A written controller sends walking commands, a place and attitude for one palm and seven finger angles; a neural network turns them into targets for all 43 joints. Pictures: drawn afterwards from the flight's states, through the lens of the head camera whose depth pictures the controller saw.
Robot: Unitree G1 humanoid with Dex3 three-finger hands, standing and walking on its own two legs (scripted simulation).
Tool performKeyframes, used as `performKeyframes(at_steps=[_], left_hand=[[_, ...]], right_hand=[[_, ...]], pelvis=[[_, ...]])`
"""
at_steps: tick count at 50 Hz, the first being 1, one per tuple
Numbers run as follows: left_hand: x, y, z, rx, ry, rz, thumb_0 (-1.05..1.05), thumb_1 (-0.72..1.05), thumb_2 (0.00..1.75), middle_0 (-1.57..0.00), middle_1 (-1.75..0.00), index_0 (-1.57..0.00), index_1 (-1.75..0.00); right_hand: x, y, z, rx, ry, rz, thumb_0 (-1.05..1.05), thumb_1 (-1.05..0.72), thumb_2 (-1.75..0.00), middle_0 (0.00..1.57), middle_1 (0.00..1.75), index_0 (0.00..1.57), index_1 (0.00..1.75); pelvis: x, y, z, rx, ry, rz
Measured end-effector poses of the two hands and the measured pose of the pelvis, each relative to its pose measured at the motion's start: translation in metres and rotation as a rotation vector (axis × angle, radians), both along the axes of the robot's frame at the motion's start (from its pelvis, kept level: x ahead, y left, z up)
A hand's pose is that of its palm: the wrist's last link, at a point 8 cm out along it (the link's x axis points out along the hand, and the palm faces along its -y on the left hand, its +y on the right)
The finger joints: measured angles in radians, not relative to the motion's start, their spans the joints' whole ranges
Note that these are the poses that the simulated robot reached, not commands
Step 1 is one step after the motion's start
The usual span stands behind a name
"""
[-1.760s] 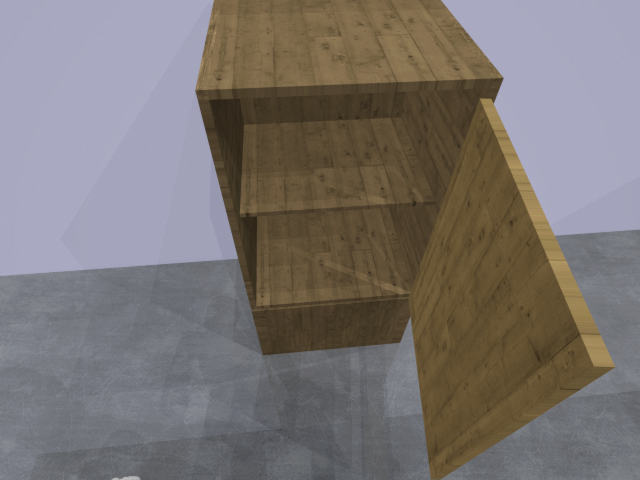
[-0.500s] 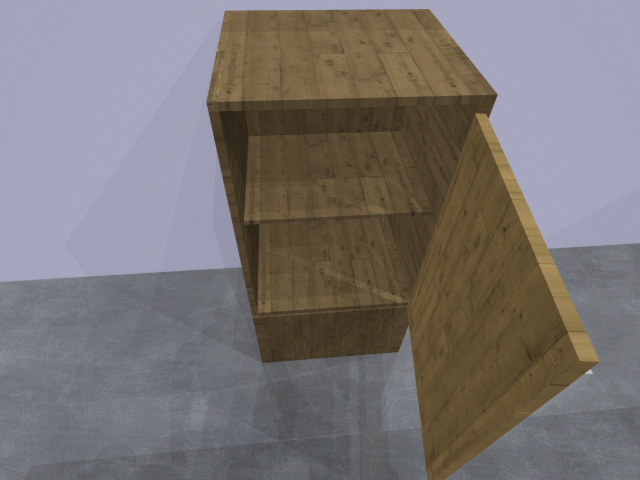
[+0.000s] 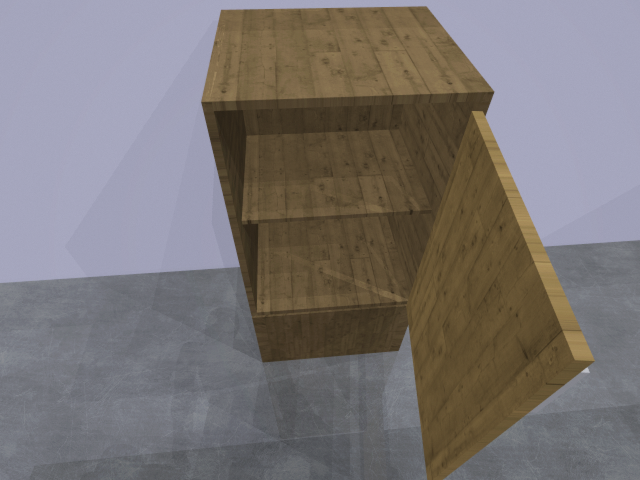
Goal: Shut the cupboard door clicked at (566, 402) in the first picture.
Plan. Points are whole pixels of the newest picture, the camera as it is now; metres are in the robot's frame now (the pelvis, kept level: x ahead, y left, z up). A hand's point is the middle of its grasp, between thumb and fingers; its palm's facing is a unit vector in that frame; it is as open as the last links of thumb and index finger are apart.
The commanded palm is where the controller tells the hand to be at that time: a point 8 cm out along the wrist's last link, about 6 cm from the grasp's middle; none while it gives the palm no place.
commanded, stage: look at it before walking up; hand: left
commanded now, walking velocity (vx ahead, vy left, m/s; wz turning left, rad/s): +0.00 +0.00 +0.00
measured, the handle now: (533, 385) +0.26 -0.26 -0.02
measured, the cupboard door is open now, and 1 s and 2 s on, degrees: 82 82 80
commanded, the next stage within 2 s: walk to a spot facing it in 0.88 s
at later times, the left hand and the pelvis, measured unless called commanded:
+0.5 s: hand out of the picture +0.00 +0.17 -0.17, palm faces +0.03 -0.98 -0.21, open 7.4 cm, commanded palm none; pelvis +0.00 -0.01 +0.00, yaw +0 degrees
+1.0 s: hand out of the picture +0.00 +0.17 -0.17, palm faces +0.03 -0.98 -0.21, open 7.4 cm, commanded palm none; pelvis +0.00 -0.01 +0.00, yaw +0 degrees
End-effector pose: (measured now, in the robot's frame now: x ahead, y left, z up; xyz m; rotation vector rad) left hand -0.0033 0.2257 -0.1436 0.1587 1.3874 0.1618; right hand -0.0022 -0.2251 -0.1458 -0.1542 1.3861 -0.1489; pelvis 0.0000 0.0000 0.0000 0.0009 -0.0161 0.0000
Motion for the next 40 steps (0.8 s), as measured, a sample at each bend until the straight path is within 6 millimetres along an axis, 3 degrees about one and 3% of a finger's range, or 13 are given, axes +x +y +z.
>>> performKeyframes(at_steps=[40], left_hand=[[-0.002,-0.010,0.003,0.006,-0.008,0.008,0.01,0.91,0.90,-0.20,-0.30,-0.20,-0.29]], right_hand=[[-0.005,-0.011,-0.002,0.004,0.003,0.001,0.00,-0.91,-0.90,0.20,0.29,0.20,0.30]], pelvis=[[-0.002,-0.011,0.001,0.002,-0.001,0.002]])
